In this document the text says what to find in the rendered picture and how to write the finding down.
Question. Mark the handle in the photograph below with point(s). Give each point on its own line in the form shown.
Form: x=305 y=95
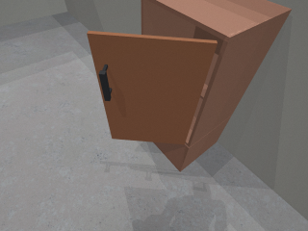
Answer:
x=105 y=83

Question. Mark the cupboard door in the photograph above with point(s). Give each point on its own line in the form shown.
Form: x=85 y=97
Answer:
x=156 y=83

